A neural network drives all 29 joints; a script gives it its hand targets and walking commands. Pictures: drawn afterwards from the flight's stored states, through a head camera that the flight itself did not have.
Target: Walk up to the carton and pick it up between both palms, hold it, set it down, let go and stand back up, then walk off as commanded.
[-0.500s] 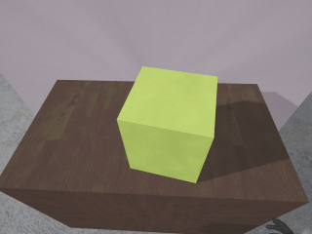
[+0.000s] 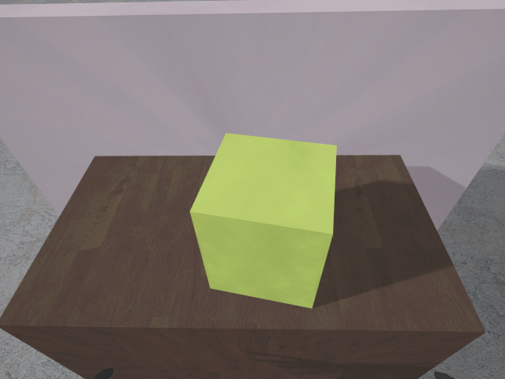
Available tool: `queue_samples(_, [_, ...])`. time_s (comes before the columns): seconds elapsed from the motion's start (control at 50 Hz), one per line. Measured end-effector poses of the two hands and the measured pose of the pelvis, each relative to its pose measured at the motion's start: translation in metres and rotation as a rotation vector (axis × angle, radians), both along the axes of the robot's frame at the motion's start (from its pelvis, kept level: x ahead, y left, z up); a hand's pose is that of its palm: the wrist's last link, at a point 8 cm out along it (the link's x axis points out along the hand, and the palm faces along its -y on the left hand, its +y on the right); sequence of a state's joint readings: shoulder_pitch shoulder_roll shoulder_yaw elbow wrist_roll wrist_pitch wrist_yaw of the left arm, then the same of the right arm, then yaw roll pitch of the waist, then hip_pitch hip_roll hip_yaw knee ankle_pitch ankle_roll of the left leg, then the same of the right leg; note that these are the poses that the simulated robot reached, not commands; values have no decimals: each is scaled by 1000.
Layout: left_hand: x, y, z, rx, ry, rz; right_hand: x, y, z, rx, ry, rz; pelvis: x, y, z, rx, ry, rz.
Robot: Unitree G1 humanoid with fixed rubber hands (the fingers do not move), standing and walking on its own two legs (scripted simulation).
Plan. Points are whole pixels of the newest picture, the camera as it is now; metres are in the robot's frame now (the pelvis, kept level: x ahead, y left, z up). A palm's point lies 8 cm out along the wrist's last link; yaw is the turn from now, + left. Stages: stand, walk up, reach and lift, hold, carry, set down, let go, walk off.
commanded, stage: stand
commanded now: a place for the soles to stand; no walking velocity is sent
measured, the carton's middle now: (269, 221) +0.42 -0.01 -0.01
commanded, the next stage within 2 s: reach and lift in 0.06 s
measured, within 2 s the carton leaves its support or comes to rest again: neither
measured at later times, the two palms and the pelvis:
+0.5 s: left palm out of the picture +0.15 +0.26 -0.10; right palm out of the picture +0.11 -0.28 -0.08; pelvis -0.02 -0.01 -0.02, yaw +0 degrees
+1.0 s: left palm out of the picture +0.16 +0.26 -0.05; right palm out of the picture +0.12 -0.22 -0.05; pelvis -0.03 +0.01 -0.01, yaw -3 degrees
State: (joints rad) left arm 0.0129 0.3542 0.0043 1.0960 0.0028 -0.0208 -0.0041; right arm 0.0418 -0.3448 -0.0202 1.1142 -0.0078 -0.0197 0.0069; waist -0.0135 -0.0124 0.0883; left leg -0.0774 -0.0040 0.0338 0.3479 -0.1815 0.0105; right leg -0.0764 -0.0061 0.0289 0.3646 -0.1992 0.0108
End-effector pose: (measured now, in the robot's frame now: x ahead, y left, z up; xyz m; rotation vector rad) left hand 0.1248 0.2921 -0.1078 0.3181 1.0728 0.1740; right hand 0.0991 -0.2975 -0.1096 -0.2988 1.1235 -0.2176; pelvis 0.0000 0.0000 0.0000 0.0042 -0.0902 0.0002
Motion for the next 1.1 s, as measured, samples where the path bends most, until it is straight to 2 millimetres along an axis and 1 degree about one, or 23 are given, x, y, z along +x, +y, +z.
queue_samples(0.08, [-10, -2, -2, -2, 28, 7, -6, -3, 0, -2, 2, -2, -2, 0, 0, 0, 8, 0])
queue_samples(0.12, [-7, -4, -4, 5, 57, 36, 0, -2, -2, 1, -42, 30, -7, -1, -5, -3, 28, -1])
queue_samples(0.16, [3, -9, -8, -3, 71, 44, 10, 1, -5, 18, -91, 50, -15, -3, -13, -4, 28, 2])
queue_samples(0.22, [25, -20, -11, -28, 44, 30, 27, 8, -7, 35, -164, 55, -24, -6, -24, -7, 10, 8])
queue_samples(0.28, [46, -33, -6, -54, -38, 6, 38, 16, -3, 32, -234, 67, -29, -9, -30, -10, -19, 10])
queue_samples(0.32, [53, -39, -1, -64, -87, -4, 41, 20, 3, 34, -281, 66, -29, -9, -31, -14, -38, 9])
queue_samples(0.36, [51, -44, 2, -69, -104, -16, 39, 23, 9, 33, -311, 53, -28, -10, -29, -16, -56, 4])
queue_samples(0.42, [39, -44, 2, -73, -85, -17, 28, 23, 17, 16, -323, 40, -25, -9, -26, -15, -66, -7])
queue_samples(0.5, [20, -36, 4, -64, -80, 3, 13, 21, 25, -12, -322, 32, -22, -8, -22, -12, -67, -10])
queue_samples(0.58, [12, -27, 10, -59, -101, 8, 2, 26, 28, -7, -323, 18, -23, -5, -19, -11, -70, -10])
queue_samples(0.64, [15, -23, 17, -59, -129, -10, 0, 36, 31, 11, -354, 4, -25, -2, -18, -11, -71, -18])
queue_samples(0.78, [36, -25, 39, -77, -246, -62, 7, 66, 38, 69, -446, -1, -29, 7, -16, -13, -81, -34])
queue_samples(0.86, [43, -27, 48, -87, -291, -87, 12, 75, 45, 89, -503, -20, -28, 11, -14, -14, -90, -47])
queue_samples(0.96, [43, -30, 56, -109, -332, -95, 15, 77, 53, 84, -546, -32, -26, 14, -11, -11, -96, -51])
queue_samples(1.1, [30, -34, 52, -163, -360, -77, 18, 81, 66, 83, -574, -44, -23, 12, -7, -8, -92, -45])
